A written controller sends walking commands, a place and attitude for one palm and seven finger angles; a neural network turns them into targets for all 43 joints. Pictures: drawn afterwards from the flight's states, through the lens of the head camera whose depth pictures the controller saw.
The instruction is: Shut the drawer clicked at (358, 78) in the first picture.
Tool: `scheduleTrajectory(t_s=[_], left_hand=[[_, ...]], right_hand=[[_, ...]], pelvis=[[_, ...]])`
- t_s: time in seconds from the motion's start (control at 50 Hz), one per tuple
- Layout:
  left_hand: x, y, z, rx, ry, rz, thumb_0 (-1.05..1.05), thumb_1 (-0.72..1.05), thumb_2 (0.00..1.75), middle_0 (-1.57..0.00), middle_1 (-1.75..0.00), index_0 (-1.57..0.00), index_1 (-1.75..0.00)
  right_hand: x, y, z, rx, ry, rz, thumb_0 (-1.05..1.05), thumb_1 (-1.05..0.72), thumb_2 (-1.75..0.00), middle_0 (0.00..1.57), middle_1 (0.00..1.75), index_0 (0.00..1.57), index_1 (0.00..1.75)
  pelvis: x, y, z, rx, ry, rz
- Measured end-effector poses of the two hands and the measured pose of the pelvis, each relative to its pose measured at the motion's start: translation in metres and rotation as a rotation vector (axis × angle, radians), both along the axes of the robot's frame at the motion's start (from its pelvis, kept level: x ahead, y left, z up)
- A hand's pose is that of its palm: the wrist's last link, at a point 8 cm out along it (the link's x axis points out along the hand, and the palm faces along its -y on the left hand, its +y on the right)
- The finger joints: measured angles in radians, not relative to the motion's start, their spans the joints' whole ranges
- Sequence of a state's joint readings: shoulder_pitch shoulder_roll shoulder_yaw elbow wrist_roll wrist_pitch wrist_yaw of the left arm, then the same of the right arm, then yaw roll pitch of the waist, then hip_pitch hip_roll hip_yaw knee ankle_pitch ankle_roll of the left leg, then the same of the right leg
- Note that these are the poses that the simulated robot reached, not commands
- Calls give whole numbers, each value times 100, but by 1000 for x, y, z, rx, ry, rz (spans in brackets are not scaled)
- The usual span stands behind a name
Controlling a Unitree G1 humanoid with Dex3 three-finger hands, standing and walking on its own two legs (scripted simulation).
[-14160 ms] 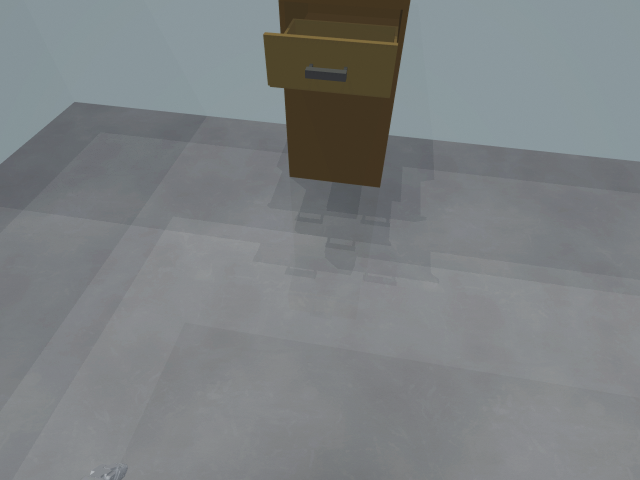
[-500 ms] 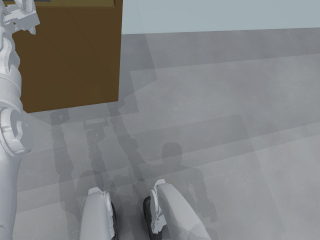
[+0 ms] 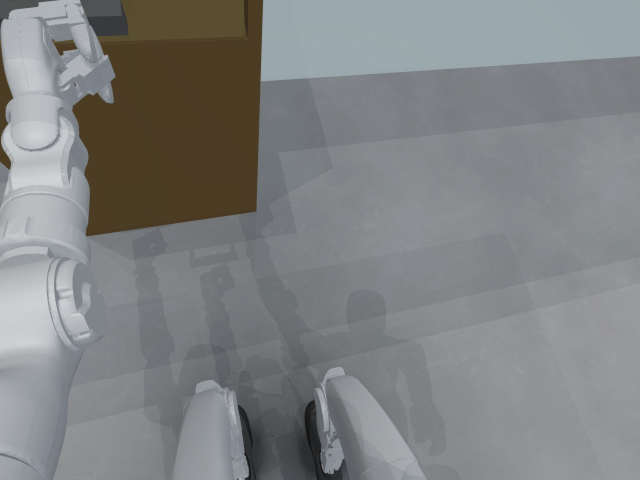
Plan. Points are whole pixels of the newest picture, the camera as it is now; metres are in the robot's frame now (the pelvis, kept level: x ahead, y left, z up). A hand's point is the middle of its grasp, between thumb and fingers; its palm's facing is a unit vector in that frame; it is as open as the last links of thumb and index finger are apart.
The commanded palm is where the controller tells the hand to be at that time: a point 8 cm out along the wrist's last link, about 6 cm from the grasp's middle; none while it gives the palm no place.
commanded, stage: pull the fist back off the drawer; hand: left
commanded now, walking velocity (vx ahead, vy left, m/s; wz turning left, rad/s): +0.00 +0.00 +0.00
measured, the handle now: (61, 4) +0.66 +0.21 +0.06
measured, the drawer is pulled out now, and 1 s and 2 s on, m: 0.00 0.00 0.00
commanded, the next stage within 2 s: draw the hand back to the body in 0.12 s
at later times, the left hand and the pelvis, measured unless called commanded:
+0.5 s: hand (59, 104) +0.49 +0.18 +0.11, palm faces +0.12 -0.99 -0.04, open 3.3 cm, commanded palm +0.44 +0.23 +0.13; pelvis +0.06 -0.01 +0.06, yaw +2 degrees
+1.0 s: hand out of the picture +0.33 +0.21 +0.21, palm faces +0.27 -0.93 -0.26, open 3.3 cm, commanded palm +0.28 +0.25 +0.23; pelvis +0.05 -0.02 +0.12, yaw +4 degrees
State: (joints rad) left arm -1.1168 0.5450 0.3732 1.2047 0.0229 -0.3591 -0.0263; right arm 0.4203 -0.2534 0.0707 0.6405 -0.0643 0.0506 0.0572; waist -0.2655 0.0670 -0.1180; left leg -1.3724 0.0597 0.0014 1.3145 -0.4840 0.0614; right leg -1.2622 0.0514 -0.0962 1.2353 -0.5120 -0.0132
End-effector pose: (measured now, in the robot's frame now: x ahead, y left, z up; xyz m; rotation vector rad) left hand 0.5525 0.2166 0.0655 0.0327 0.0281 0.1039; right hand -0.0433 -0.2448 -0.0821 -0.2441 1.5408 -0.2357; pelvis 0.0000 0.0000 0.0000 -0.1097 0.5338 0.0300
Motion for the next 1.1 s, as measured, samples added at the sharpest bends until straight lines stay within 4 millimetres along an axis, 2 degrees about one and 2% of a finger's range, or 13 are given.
scheduleTrajectory(t_s=[0.16,0.26,0.32,0.42,0.52,0.62,0.74,0.84,0.92,1.1], left_hand=[[-9,-2,-1,-4,16,17,2,88,90,-140,-159,-140,-160],[-8,-2,3,1,-10,17,2,89,90,-140,-159,-140,-160],[-15,0,9,6,-37,11,2,90,90,-140,-159,-139,-160],[-52,9,22,21,-2,1,2,90,90,-140,-159,-139,-160],[-97,19,50,10,-15,22,2,90,90,-140,-159,-139,-160],[-130,24,76,14,-48,12,2,90,90,-140,-159,-140,-160],[-169,20,100,11,-62,-27,2,90,90,-140,-160,-140,-160],[-207,17,121,155,11,33,2,90,90,-140,-159,-140,-160],[-234,25,137,203,50,111,2,90,90,-140,-159,-140,-160],[-287,39,179,251,3,224,2,90,90,-140,-159,-140,-160]], right_hand=[[42,-9,1,16,-49,22,1,-91,-90,20,30,20,30],[65,-19,1,9,-69,36,1,-91,-90,20,30,20,30],[79,-22,4,15,-87,23,1,-91,-90,20,30,20,30],[109,-19,19,53,-154,10,1,-91,-90,20,30,20,30],[150,-17,40,70,-268,56,1,-91,-90,20,30,20,30],[194,-20,56,63,-401,117,1,-91,-90,20,30,20,30],[237,-17,78,66,-578,160,1,-91,-90,20,30,20,30],[262,-5,100,74,-672,165,1,-91,-90,19,30,20,30],[278,8,117,88,-729,193,1,-91,-90,20,30,20,30],[294,27,140,125,-819,274,1,-91,-90,20,30,20,30]], pelvis=[[19,-4,12,17,-22,0],[28,-8,14,25,-24,4],[34,-9,20,33,-36,-4],[47,-12,43,51,-91,-11],[58,-14,65,62,-163,7],[62,-15,77,68,-230,33],[59,-15,86,81,-306,38],[56,-15,102,102,-391,26],[53,-16,114,113,-452,30],[50,-17,130,124,-550,42]])
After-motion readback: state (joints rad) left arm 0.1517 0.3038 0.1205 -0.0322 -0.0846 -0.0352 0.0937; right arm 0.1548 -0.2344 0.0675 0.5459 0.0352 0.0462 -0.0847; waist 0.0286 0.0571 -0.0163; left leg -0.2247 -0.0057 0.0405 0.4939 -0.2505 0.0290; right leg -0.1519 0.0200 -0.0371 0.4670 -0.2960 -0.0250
